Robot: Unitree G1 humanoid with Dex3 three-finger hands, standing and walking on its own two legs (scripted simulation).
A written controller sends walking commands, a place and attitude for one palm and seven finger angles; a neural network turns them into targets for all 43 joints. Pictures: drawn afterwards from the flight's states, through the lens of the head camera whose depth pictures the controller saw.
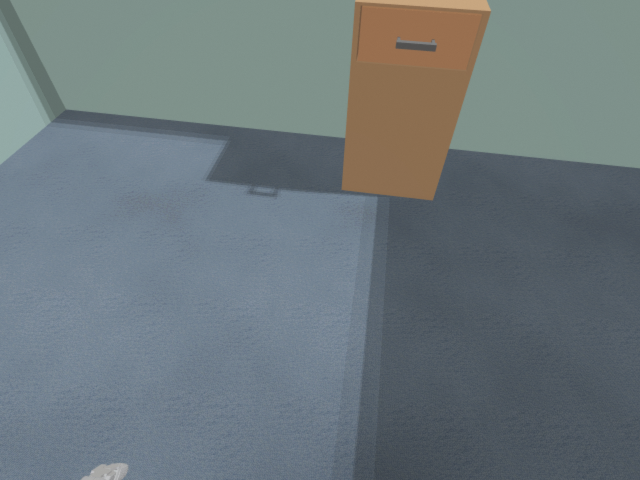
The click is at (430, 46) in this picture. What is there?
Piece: drawer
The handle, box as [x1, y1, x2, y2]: [396, 37, 436, 51]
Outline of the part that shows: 397,37 396,48 433,51 435,50 436,43 433,39 430,42 419,42 400,40 399,37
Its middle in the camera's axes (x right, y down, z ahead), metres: +0.33 -0.67 +1.33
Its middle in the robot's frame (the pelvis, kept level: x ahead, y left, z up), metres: +1.46 -0.26 -0.05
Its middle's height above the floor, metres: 0.72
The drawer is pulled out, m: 0.00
